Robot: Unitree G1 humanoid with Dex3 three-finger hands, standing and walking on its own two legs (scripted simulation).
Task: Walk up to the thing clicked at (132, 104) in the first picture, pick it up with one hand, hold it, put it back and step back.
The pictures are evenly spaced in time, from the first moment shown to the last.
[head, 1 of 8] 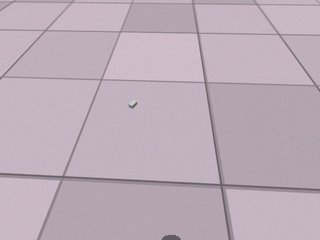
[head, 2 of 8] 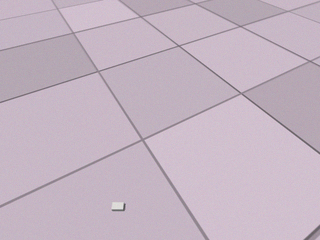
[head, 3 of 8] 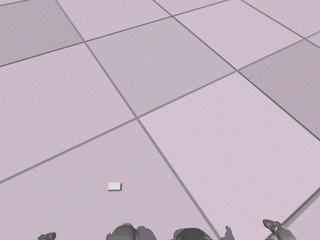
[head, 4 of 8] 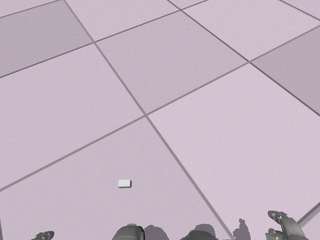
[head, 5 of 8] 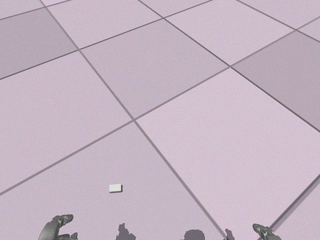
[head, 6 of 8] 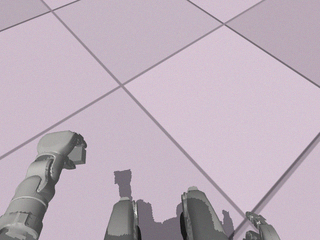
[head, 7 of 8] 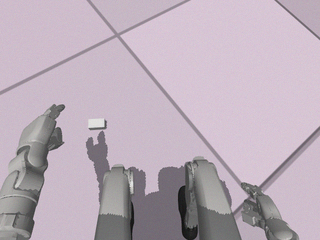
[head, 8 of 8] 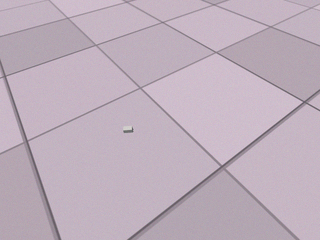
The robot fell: no
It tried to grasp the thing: yes
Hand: left
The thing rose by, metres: 0.69
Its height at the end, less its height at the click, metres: +0.00
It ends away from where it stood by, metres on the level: 0.01
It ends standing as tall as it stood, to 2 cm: yes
